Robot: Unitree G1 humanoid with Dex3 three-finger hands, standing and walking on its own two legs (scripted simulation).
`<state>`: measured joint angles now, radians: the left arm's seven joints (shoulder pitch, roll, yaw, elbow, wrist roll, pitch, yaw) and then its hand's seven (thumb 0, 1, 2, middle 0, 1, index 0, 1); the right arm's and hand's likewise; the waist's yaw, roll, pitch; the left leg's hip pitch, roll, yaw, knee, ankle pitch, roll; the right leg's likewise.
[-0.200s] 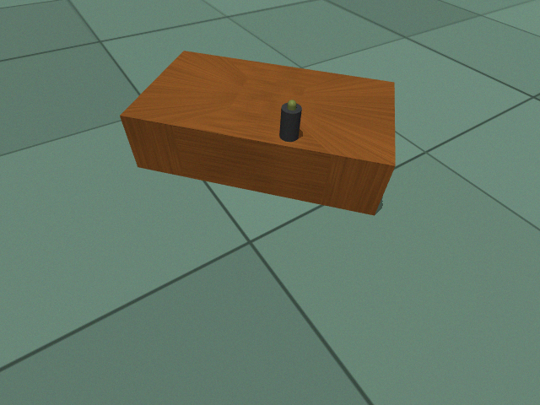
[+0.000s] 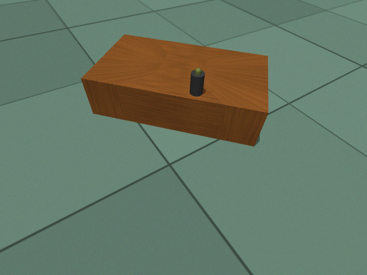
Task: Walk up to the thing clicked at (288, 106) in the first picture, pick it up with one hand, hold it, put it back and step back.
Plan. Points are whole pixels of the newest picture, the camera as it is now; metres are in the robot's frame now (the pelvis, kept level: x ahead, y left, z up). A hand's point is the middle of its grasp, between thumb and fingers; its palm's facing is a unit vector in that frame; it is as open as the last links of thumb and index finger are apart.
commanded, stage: stand
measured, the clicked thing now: (197, 80) +1.31 -0.12 -0.36
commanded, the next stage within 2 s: walk up in 0.92 s
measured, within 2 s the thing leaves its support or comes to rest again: neither
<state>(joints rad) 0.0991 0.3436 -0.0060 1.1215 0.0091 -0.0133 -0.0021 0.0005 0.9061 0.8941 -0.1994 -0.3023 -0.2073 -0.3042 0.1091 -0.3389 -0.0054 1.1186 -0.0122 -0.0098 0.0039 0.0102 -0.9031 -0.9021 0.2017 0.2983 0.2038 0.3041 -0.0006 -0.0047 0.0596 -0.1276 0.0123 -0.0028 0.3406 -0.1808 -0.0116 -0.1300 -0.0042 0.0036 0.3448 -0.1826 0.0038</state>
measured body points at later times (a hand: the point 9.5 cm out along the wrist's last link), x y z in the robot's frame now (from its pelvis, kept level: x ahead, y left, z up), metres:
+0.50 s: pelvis +0.00 +0.00 +0.00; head +0.02 +0.00 +0.45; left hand +0.08 +0.30 -0.13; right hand +0.08 -0.30 -0.13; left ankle +0.00 +0.13 -0.75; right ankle +0.00 -0.12 -0.75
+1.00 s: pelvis +0.01 +0.00 +0.00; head +0.02 +0.00 +0.45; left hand +0.08 +0.31 -0.13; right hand +0.08 -0.31 -0.13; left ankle +0.00 +0.13 -0.74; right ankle +0.00 -0.12 -0.74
